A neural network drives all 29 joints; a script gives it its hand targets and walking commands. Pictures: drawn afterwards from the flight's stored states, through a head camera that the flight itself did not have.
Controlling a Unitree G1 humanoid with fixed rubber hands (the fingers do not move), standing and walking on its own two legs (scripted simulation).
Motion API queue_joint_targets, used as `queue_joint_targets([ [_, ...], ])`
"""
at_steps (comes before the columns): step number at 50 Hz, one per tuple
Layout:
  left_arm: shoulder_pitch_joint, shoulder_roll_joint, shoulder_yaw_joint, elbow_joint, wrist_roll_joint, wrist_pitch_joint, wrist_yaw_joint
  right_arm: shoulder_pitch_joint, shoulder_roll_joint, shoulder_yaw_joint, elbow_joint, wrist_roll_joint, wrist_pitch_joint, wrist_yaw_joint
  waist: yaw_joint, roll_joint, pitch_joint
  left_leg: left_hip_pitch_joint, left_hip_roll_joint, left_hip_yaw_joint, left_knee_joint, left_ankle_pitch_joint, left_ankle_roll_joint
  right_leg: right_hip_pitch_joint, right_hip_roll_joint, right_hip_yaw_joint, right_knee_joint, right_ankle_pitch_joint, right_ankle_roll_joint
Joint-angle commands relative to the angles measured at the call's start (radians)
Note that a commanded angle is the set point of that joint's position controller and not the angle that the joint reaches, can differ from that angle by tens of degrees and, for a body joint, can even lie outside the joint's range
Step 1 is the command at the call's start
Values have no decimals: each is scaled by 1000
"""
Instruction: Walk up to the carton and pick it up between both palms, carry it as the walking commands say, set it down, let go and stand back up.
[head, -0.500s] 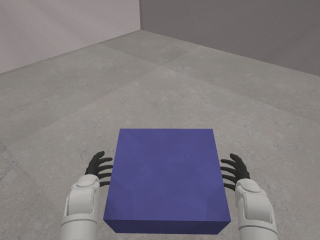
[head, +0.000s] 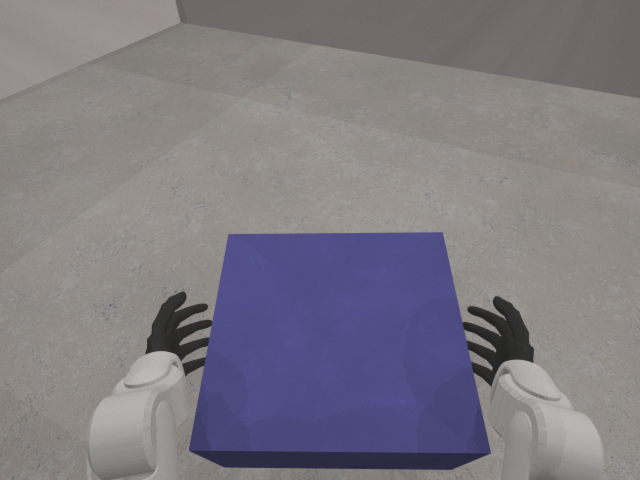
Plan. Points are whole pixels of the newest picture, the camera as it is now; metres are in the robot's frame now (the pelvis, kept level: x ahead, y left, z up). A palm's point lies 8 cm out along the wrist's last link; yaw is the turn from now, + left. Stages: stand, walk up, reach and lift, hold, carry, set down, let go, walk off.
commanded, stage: carry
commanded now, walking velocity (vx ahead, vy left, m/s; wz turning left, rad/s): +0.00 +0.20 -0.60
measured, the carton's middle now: (335, 347) +0.31 -0.01 +0.01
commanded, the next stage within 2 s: none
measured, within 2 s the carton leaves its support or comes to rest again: neither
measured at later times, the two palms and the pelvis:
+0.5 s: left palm (163, 330) +0.28 +0.19 +0.10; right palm (508, 457) +0.16 -0.16 +0.10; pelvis -0.01 +0.10 -0.01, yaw -19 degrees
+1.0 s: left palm (135, 303) +0.32 +0.24 +0.09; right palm out of the picture +0.12 -0.06 +0.11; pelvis +0.03 +0.22 +0.01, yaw -36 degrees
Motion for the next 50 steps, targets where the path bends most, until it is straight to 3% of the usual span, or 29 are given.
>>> queue_joint_targets([
  [1,-470,-791,-745,-166,-374,16,-234,-509,858,834,-120,422,21,236,11,-177,-233,-39,31,-39,-5,98,-24,255,-226,261,-247,445,-117],
  [6,-413,-745,-749,-184,-364,31,-218,-439,825,818,-121,414,38,224,20,-210,-245,176,-20,17,-373,56,-12,148,-195,252,-243,296,-101],
  [8,-399,-722,-752,-161,-360,41,-214,-398,803,799,-91,395,48,222,4,-155,-268,397,-1,66,-635,151,5,45,-134,183,-147,203,-60],
  [9,-398,-714,-754,-146,-357,49,-213,-370,787,786,-65,382,54,223,-4,-26,-265,523,129,-46,-707,176,31,-94,-64,107,5,39,-31],
  [10,-406,-708,-760,-151,-356,59,-215,-348,760,763,-42,375,56,227,-15,281,-226,529,407,-356,-747,366,133,-326,82,-33,258,-254,33],
  [11,-439,-724,-779,-155,-374,66,-222,-347,770,752,-53,383,54,231,-5,306,-233,451,469,-331,-719,536,200,-304,16,-57,448,-355,34],
  [13,-512,-775,-807,-147,-407,68,-241,-393,803,750,-62,369,50,238,-2,162,-155,334,348,-148,-710,495,195,-236,-26,-40,532,-223,31],
  [14,-540,-788,-809,-157,-416,65,-243,-424,812,752,-77,374,44,239,-1,153,-140,325,306,-83,-717,402,181,-221,-33,-47,519,-156,34],
  [16,-536,-796,-812,-168,-424,60,-244,-429,820,754,-94,377,39,237,-2,160,-144,339,247,18,-679,414,167,-151,-19,-78,426,-105,41],
  [20,-464,-758,-776,-140,-404,71,-238,-399,786,774,-99,384,52,233,-15,171,-206,394,273,27,-576,490,198,-26,18,-119,165,-149,12],
  [22,-431,-746,-757,-105,-391,81,-240,-384,772,785,-80,383,64,231,2,129,-211,377,263,63,-478,495,167,70,26,-131,-66,-39,-4],
  [23,-428,-745,-749,-88,-387,86,-243,-380,766,785,-64,382,69,231,12,65,-200,306,233,103,-391,432,118,165,-18,-80,-230,72,-2],
  [24,-400,-739,-734,-67,-382,87,-246,-401,765,788,-63,384,71,229,24,-66,-180,80,195,108,-266,268,59,335,-171,151,-266,233,-26],
  [25,-366,-720,-718,-39,-375,79,-247,-410,747,812,-90,380,80,231,18,-406,-177,-181,33,118,-88,-112,-11,425,-485,638,-296,684,-184],
  [26,-398,-745,-740,-70,-389,74,-252,-446,783,811,-86,388,72,234,6,-276,-182,-203,55,-48,62,-122,-23,401,-455,616,-273,746,-227],
  [28,-433,-791,-746,-105,-386,49,-263,-508,845,854,-102,422,53,249,2,-148,-181,-206,77,-100,146,18,-21,369,-372,448,-274,499,-182],
  [30,-472,-843,-764,-159,-399,21,-269,-520,905,876,-116,445,29,259,2,-147,-193,-143,77,-70,119,147,-35,336,-253,282,-252,450,-128],
  [31,-477,-852,-770,-184,-407,12,-269,-518,916,879,-133,450,21,258,3,-155,-202,-110,60,-52,80,161,-39,320,-232,251,-249,442,-117],
  [36,-381,-781,-785,-209,-396,10,-255,-407,853,868,-137,420,20,239,18,-201,-237,-26,18,-22,-144,113,-32,308,-236,290,-240,464,-128],
  [39,-349,-748,-787,-194,-389,16,-249,-360,813,849,-119,399,27,237,22,-242,-242,137,-11,11,-375,109,-22,218,-201,265,-218,420,-113],
  [40,-358,-743,-792,-194,-391,17,-247,-345,809,842,-112,392,29,237,10,-232,-251,252,-15,41,-518,158,-18,162,-176,236,-183,386,-96],
  [41,-369,-738,-799,-194,-394,20,-246,-336,803,830,-104,385,30,237,1,-181,-259,382,2,59,-635,181,-6,81,-136,194,-131,302,-73],
  [42,-381,-733,-805,-188,-395,24,-244,-318,792,818,-85,376,33,238,-8,-64,-263,525,120,-28,-695,225,17,-64,-78,124,-3,128,-41],
  [43,-371,-727,-806,-179,-389,33,-242,-301,760,803,-69,367,38,240,-10,209,-227,603,374,-296,-731,471,98,-317,58,13,230,-241,14],
  [44,-422,-750,-843,-210,-410,37,-249,-309,782,787,-87,383,25,246,-7,344,-255,502,489,-335,-694,643,201,-311,13,-50,417,-386,26],
  [45,-454,-774,-859,-196,-421,40,-256,-316,795,785,-91,375,24,248,-6,257,-222,430,421,-247,-684,661,210,-265,-24,-25,498,-331,20],
  [46,-488,-796,-870,-199,-435,40,-263,-340,809,780,-92,369,21,252,-3,208,-181,378,366,-158,-689,602,196,-241,-34,-32,520,-259,22],
  [48,-516,-818,-871,-211,-442,35,-262,-383,826,784,-118,378,11,254,0,195,-149,344,282,-35,-701,443,168,-184,-41,-57,475,-146,29],
  [50,-495,-813,-862,-215,-438,33,-257,-385,823,790,-137,385,11,252,-4,193,-161,357,242,33,-663,447,159,-105,-17,-87,362,-126,31],
])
